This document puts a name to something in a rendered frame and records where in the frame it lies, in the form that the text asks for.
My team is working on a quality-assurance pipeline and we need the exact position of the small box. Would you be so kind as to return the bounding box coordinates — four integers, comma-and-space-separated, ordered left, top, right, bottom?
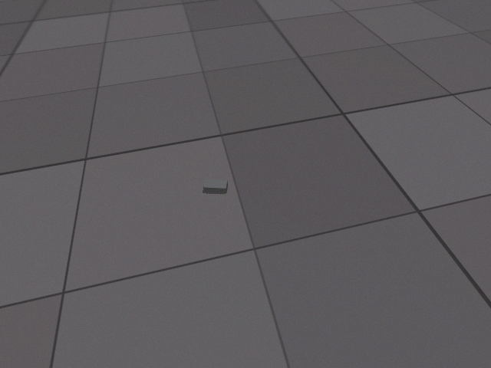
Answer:
203, 179, 228, 193

